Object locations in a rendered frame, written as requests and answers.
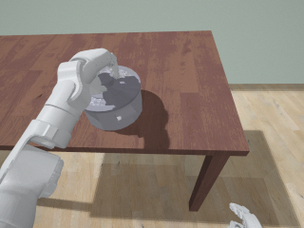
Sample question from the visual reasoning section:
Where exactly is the left robot hand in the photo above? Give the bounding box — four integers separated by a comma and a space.
71, 48, 120, 95

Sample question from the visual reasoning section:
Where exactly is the right robot hand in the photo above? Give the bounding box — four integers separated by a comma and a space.
227, 202, 262, 228

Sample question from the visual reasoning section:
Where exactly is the lid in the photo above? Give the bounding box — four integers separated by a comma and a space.
85, 66, 141, 114

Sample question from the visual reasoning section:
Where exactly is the knob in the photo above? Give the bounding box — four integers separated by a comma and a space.
98, 72, 114, 88

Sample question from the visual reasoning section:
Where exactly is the pot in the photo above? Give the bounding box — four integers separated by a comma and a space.
84, 90, 143, 131

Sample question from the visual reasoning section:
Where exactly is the left robot upper arm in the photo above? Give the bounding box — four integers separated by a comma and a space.
0, 144, 64, 228

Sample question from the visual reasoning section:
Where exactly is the table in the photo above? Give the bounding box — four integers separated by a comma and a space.
0, 30, 250, 212

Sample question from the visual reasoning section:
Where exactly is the robot left forearm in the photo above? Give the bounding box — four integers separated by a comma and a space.
0, 55, 97, 184

